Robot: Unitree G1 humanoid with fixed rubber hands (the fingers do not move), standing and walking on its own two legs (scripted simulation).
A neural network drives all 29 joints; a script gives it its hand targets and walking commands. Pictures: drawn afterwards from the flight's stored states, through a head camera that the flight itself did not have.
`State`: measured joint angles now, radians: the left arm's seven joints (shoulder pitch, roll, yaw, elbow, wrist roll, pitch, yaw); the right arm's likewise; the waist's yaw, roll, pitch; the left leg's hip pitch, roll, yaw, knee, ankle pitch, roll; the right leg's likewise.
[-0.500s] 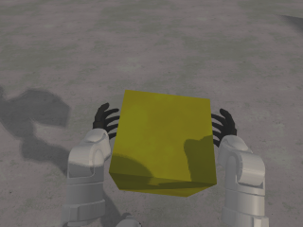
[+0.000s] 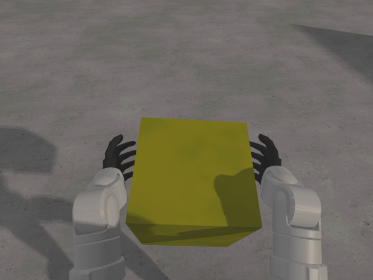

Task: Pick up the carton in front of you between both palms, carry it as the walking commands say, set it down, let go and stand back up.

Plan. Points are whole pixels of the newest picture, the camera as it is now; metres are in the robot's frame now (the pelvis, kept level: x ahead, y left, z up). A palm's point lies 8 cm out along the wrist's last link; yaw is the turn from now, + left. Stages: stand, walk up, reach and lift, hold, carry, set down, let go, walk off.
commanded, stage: carry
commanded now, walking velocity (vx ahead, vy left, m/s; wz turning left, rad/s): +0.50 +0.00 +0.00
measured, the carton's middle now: (189, 189) +0.33 +0.00 +0.03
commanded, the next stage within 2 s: none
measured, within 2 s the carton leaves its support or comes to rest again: neither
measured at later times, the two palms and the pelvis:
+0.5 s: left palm (119, 110) +0.53 +0.18 +0.09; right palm (234, 107) +0.54 -0.12 +0.09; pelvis +0.30 +0.02 -0.02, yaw +0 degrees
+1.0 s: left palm (144, 55) +0.83 +0.14 +0.08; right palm (228, 58) +0.83 -0.16 +0.07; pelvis +0.59 -0.01 -0.01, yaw +2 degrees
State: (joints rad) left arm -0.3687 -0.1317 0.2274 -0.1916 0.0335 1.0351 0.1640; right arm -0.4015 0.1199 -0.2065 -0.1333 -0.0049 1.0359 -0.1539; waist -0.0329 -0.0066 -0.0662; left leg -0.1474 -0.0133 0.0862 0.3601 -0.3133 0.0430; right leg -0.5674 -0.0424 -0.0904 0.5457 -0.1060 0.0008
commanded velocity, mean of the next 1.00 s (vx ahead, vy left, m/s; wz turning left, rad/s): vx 0.50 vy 0.00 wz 0.00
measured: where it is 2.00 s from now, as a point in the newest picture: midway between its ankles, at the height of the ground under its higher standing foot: (177, 148)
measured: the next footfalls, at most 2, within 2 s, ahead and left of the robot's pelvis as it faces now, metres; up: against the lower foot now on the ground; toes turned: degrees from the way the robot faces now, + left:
right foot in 0.04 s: +0.18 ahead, -0.11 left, +0.00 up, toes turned -7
left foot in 0.46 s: +0.43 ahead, +0.12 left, +0.00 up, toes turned +12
